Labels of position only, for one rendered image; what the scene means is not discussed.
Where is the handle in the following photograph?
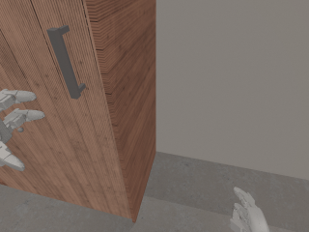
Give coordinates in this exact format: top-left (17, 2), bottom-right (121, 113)
top-left (46, 25), bottom-right (86, 100)

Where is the robot right hand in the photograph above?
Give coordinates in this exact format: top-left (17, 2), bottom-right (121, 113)
top-left (230, 187), bottom-right (269, 232)

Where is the robot left hand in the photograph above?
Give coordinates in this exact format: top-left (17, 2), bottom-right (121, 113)
top-left (0, 89), bottom-right (45, 171)

